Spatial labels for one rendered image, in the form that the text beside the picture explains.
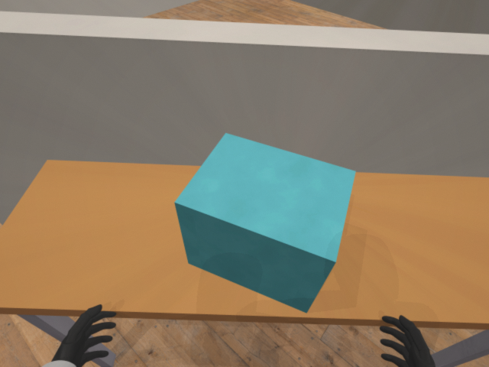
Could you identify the robot left hand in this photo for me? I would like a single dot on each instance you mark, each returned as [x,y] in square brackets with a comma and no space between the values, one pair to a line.
[77,340]

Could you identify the robot right hand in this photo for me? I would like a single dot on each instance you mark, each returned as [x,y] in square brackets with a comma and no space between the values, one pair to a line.
[415,351]

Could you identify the table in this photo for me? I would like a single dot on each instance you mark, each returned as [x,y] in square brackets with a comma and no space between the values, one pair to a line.
[87,233]

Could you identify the carton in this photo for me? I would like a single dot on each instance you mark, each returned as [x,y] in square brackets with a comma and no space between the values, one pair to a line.
[267,219]

